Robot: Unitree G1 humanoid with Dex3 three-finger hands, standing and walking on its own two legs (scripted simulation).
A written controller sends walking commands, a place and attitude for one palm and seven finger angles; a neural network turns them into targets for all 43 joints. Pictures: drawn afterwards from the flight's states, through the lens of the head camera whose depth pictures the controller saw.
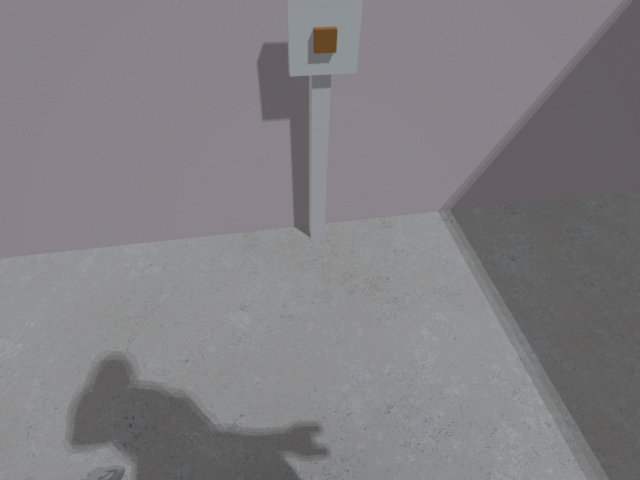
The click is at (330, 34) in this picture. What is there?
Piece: button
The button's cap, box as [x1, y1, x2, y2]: [314, 27, 336, 53]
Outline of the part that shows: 314,27 314,52 335,52 336,27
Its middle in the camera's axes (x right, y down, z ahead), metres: +0.01 -0.55 +1.07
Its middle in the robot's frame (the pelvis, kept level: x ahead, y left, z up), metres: +1.18 +0.05 +0.07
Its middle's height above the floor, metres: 0.84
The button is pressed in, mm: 0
